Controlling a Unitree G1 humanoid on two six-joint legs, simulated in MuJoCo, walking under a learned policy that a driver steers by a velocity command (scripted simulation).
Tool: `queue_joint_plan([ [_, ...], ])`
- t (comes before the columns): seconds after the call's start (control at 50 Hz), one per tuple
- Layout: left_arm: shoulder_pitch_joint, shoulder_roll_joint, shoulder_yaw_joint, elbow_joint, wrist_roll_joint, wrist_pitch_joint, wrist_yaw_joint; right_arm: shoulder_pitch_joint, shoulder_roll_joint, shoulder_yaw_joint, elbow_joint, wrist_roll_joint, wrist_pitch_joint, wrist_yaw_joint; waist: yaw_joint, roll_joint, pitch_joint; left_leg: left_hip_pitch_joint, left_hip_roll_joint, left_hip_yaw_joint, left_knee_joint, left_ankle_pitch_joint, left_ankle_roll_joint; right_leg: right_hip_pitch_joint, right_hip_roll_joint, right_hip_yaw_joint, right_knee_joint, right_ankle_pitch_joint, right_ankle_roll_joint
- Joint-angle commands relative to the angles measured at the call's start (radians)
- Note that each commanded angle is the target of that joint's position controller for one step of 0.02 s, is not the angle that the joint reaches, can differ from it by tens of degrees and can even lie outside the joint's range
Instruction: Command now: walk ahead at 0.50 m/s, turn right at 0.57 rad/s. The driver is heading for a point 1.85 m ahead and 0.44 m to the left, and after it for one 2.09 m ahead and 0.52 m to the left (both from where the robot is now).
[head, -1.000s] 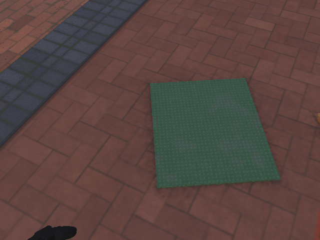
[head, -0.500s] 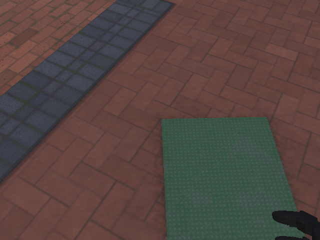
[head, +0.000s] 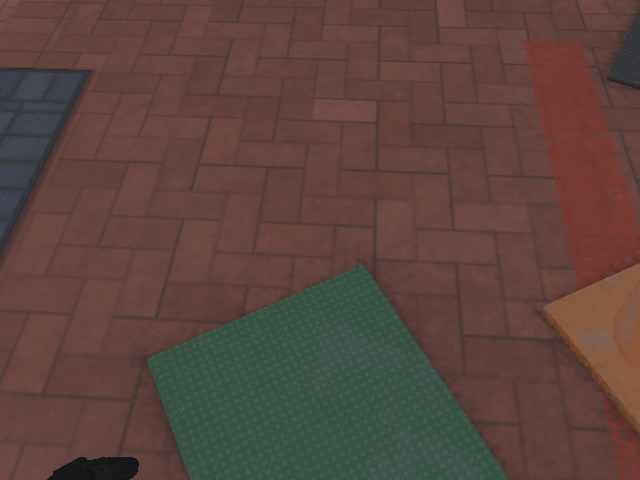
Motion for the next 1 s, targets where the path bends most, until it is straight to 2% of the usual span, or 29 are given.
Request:
queue_joint_plan([
  [0.02, 0.403, 0.279, 0.091, 0.001, -0.002, -0.012, 0.019, -0.037, -0.068, 0.018, -0.142, 0.000, -0.074, 0.023, 0.178, -0.179, -0.466, -0.768, -0.130, -0.293, 0.738, -0.093, 0.030, 0.972, -0.331, 0.866, -0.355, -0.186, -0.318],
  [0.04, 0.354, 0.224, 0.071, 0.009, 0.011, -0.030, 0.015, -0.148, -0.123, 0.003, -0.166, 0.043, -0.093, 0.029, 0.189, -0.105, -0.306, -0.849, -0.084, -0.299, 0.728, -0.001, 0.060, 0.876, -0.319, 0.749, -0.388, -0.114, -0.255],
  [0.06, 0.285, 0.187, 0.058, -0.001, 0.011, -0.039, 0.015, -0.180, -0.112, 0.008, -0.170, 0.028, -0.102, 0.020, 0.151, -0.027, -0.210, -0.817, -0.044, -0.301, 0.645, 0.084, 0.077, 0.723, -0.273, 0.633, -0.379, -0.022, -0.215],
  [0.08, 0.212, 0.158, 0.048, -0.012, 0.012, -0.042, 0.019, -0.167, -0.111, 0.005, -0.163, 0.002, -0.103, 0.013, 0.099, -0.024, -0.161, -0.746, -0.016, -0.307, 0.560, 0.131, 0.069, 0.584, -0.244, 0.544, -0.376, 0.086, -0.201],
  [0.1, 0.163, 0.133, 0.039, -0.029, 0.023, -0.043, 0.024, -0.144, -0.120, -0.001, -0.154, -0.008, -0.092, 0.012, 0.060, -0.046, -0.140, -0.662, 0.005, -0.315, 0.510, 0.157, 0.063, 0.482, -0.207, 0.472, -0.393, 0.149, -0.190],
  [0.12, 0.142, 0.122, 0.035, -0.040, 0.027, -0.042, 0.028, -0.132, -0.118, -0.004, -0.150, -0.011, -0.080, 0.015, 0.041, -0.052, -0.129, -0.618, 0.004, -0.310, 0.474, 0.178, 0.056, 0.426, -0.181, 0.437, -0.415, 0.155, -0.185],
  [0.18, 0.155, 0.137, 0.036, -0.035, 0.022, -0.045, 0.048, -0.148, -0.073, 0.007, -0.150, -0.021, -0.052, 0.019, 0.025, -0.041, -0.094, -0.613, -0.024, -0.266, 0.346, 0.281, 0.013, 0.335, -0.151, 0.338, -0.447, 0.234, -0.185],
  [0.24, 0.190, 0.139, 0.034, -0.009, 0.024, -0.046, 0.056, -0.237, -0.024, 0.034, -0.156, -0.015, -0.043, 0.030, 0.070, -0.081, -0.059, -0.560, -0.039, -0.234, 0.111, 0.473, 0.000, 0.294, -0.117, 0.229, -0.466, 0.222, -0.141],
  [0.3, 0.240, 0.158, 0.035, 0.022, 0.024, -0.056, 0.049, -0.305, -0.043, 0.034, -0.165, 0.005, -0.040, 0.041, 0.105, -0.086, -0.040, -0.555, -0.046, -0.237, 0.015, 0.556, 0.016, 0.356, -0.165, 0.222, -0.476, 0.175, -0.124],
  [0.38, 0.264, 0.165, 0.039, 0.066, 0.023, -0.055, 0.047, -0.359, -0.066, 0.030, -0.189, 0.012, -0.043, 0.060, 0.118, -0.067, 0.015, -0.657, -0.044, -0.247, -0.050, 0.486, 0.075, 0.527, -0.240, 0.202, -0.461, 0.201, -0.104],
  [0.42, 0.245, 0.172, 0.043, 0.074, 0.024, -0.050, 0.052, -0.336, -0.074, 0.026, -0.190, 0.012, -0.043, 0.072, 0.100, -0.078, 0.007, -0.630, -0.063, -0.230, -0.064, 0.410, 0.108, 0.579, -0.251, 0.163, -0.425, 0.310, -0.083],
  [0.44, 0.222, 0.179, 0.045, 0.071, 0.026, -0.046, 0.055, -0.294, -0.087, 0.019, -0.182, 0.011, -0.042, 0.074, 0.074, -0.088, -0.021, -0.557, -0.088, -0.206, -0.072, 0.377, 0.127, 0.585, -0.241, 0.130, -0.374, 0.463, -0.066],
  [0.46, 0.198, 0.182, 0.045, 0.066, 0.027, -0.040, 0.059, -0.208, -0.106, 0.005, -0.159, 0.006, -0.039, 0.071, 0.026, -0.093, -0.080, -0.425, -0.130, -0.166, -0.087, 0.380, 0.147, 0.576, -0.213, 0.085, -0.272, 0.654, -0.041],
  [0.48, 0.196, 0.166, 0.038, 0.059, 0.030, -0.032, 0.066, -0.054, -0.143, -0.019, -0.110, 0.002, -0.034, 0.065, -0.040, -0.063, -0.164, -0.217, -0.183, -0.145, -0.098, 0.385, 0.169, 0.520, -0.158, 0.028, -0.072, 0.770, -0.009],
  [0.5, 0.206, 0.138, 0.024, 0.039, 0.049, -0.029, 0.078, 0.112, -0.207, -0.040, -0.082, 0.008, -0.029, 0.056, -0.101, 0.063, -0.250, 0.047, -0.054, -0.370, -0.109, 0.372, 0.223, 0.306, -0.104, -0.009, 0.254, 0.507, 0.044],
  [0.52, 0.327, 0.028, -0.006, 0.010, 0.041, -0.048, 0.059, 0.103, -0.261, -0.042, -0.086, 0.005, -0.037, 0.064, 0.015, 0.337, -0.312, 0.305, 0.152, -0.948, -0.287, 0.079, 0.401, -0.110, 0.090, 0.060, 0.567, -0.237, 0.113],
  [0.54, 0.255, 0.113, 0.000, 0.015, 0.015, -0.077, 0.044, 0.075, -0.176, -0.021, -0.109, 0.018, -0.041, 0.066, -0.041, 0.220, -0.303, 0.304, 0.172, -1.046, -0.399, -0.093, 0.392, -0.213, 0.048, 0.185, 0.663, -0.243, 0.090],
  [0.56, 0.156, 0.150, 0.010, -0.016, -0.011, -0.096, 0.033, 0.031, -0.150, -0.014, -0.122, 0.009, -0.043, 0.060, -0.049, 0.151, -0.186, 0.195, 0.164, -0.929, -0.410, -0.060, 0.369, -0.263, 0.008, 0.178, 0.664, -0.152, 0.074],
  [0.58, 0.110, 0.139, 0.005, -0.028, 0.001, -0.109, 0.037, -0.005, -0.147, -0.012, -0.133, 0.001, -0.042, 0.056, -0.031, 0.046, -0.138, 0.082, 0.132, -0.836, -0.409, 0.042, 0.350, -0.232, -0.032, 0.170, 0.613, -0.087, 0.065],
  [0.6, 0.088, 0.135, 0.008, -0.034, 0.026, -0.113, 0.043, -0.036, -0.128, -0.006, -0.141, -0.004, -0.041, 0.053, -0.005, 0.010, -0.099, -0.018, 0.099, -0.760, -0.418, 0.150, 0.342, -0.190, -0.058, 0.167, 0.536, -0.047, 0.070],
  [0.62, 0.098, 0.128, 0.010, -0.038, 0.034, -0.108, 0.046, -0.054, -0.109, 0.003, -0.151, -0.013, -0.041, 0.046, 0.024, 0.035, -0.097, -0.075, 0.069, -0.711, -0.436, 0.222, 0.339, -0.135, -0.075, 0.169, 0.490, -0.028, 0.076],
  [0.68, 0.111, 0.111, 0.010, -0.042, 0.041, -0.085, 0.052, -0.046, -0.112, 0.003, -0.160, -0.002, -0.042, 0.030, 0.044, 0.059, -0.079, -0.146, 0.034, -0.621, -0.458, 0.381, 0.347, -0.112, -0.079, 0.142, 0.360, -0.001, 0.114],
  [0.72, 0.054, 0.088, 0.001, -0.059, 0.043, -0.079, 0.056, -0.015, -0.139, -0.006, -0.152, 0.002, -0.040, 0.016, 0.027, 0.046, -0.057, -0.175, 0.013, -0.569, -0.463, 0.452, 0.338, -0.123, -0.068, 0.128, 0.236, 0.103, 0.142],
  [0.78, -0.042, 0.057, -0.011, -0.076, 0.038, -0.085, 0.050, 0.023, -0.147, -0.011, -0.142, 0.009, -0.028, 0.003, -0.012, 0.068, -0.044, -0.216, -0.035, -0.513, -0.443, 0.441, 0.296, -0.057, -0.032, 0.122, 0.031, 0.285, 0.167],
  [0.86, -0.141, 0.068, -0.009, -0.100, 0.020, -0.101, 0.034, 0.086, -0.147, -0.013, -0.125, 0.018, -0.008, -0.004, -0.050, 0.085, -0.038, -0.194, -0.026, -0.563, -0.384, 0.394, 0.278, 0.021, 0.012, 0.126, -0.120, 0.348, 0.170],
  [0.92, -0.123, 0.105, 0.006, -0.098, 0.014, -0.116, 0.024, 0.084, -0.146, -0.017, -0.130, 0.015, 0.006, -0.010, -0.024, 0.115, -0.043, -0.114, 0.002, -0.651, -0.301, 0.387, 0.256, 0.069, 0.019, 0.149, -0.189, 0.259, 0.142],
  [0.96, 0.006, 0.137, 0.027, -0.065, 0.015, -0.124, 0.030, 0.051, -0.126, -0.014, -0.145, 0.012, 0.010, -0.008, 0.051, 0.132, -0.090, -0.127, -0.028, -0.651, -0.193, 0.464, 0.220, 0.248, 0.012, 0.129, -0.247, 0.237, 0.094],
  [0.98, 0.134, 0.177, 0.042, -0.049, 0.032, -0.129, 0.037, 0.038, -0.078, 0.003, -0.164, 0.003, 0.006, -0.003, 0.114, 0.093, -0.204, -0.201, -0.074, -0.597, 0.002, 0.449, 0.187, 0.472, -0.091, 0.204, -0.214, 0.220, 0.037],
  [1.0, 0.263, 0.260, 0.061, -0.034, 0.051, -0.123, 0.045, 0.125, -0.014, 0.023, -0.188, 0.007, -0.002, -0.003, 0.116, -0.113, -0.364, -0.478, -0.202, -0.459, 0.324, 0.179, 0.117, 0.834, -0.311, 0.520, -0.219, 0.116, -0.086],
])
